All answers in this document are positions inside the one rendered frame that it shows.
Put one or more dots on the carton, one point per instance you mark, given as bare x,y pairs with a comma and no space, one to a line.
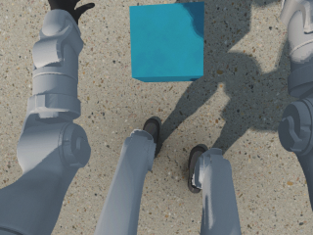
166,41

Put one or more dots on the robot left upper arm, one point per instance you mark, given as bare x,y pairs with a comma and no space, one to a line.
50,156

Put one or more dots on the right robot forearm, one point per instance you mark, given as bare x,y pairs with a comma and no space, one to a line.
297,16

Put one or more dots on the robot right foot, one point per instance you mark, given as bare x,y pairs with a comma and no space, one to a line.
193,158

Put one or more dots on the robot right upper arm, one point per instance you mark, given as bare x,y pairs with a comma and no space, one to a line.
295,133

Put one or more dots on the robot left thigh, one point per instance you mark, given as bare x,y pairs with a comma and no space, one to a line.
120,212

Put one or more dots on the left robot forearm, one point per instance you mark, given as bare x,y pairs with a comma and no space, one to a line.
54,72

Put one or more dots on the left robot hand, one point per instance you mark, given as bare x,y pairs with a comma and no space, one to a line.
69,5

